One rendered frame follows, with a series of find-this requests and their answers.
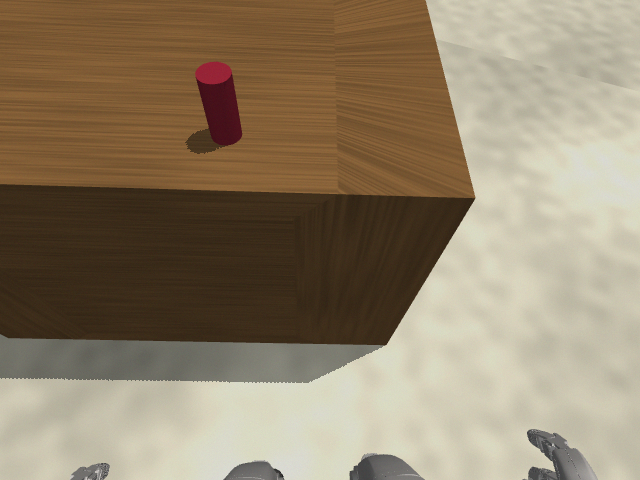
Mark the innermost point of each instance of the right robot hand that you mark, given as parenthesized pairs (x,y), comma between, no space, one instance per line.
(568,462)

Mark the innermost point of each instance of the can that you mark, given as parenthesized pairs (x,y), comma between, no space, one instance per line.
(216,87)

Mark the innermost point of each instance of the left robot hand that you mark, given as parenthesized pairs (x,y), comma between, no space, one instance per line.
(94,472)

